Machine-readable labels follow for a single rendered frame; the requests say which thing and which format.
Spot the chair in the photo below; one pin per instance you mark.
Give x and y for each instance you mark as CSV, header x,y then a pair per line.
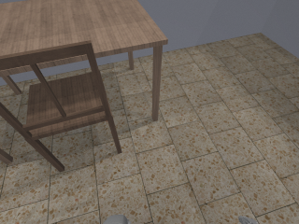
x,y
63,104

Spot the table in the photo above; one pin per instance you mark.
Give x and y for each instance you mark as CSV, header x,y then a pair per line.
x,y
113,26

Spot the left robot thigh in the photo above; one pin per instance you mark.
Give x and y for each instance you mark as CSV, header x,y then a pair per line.
x,y
117,219

